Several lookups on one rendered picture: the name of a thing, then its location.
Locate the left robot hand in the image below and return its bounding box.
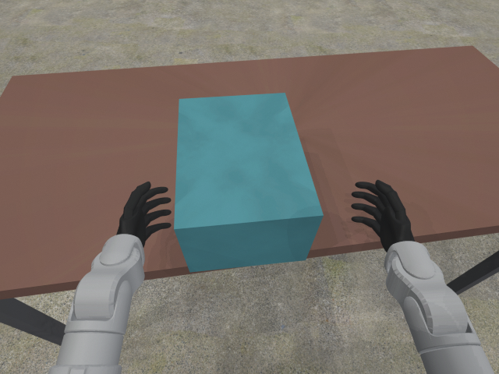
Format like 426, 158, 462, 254
116, 182, 172, 247

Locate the right robot hand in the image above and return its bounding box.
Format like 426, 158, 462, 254
351, 180, 415, 252

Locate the table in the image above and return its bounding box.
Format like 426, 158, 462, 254
0, 46, 499, 346

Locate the carton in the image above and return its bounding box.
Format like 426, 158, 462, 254
174, 93, 324, 272

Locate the left robot forearm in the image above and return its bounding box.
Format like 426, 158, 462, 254
48, 234, 145, 374

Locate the right robot forearm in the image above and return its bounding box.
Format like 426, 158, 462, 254
384, 241, 494, 374

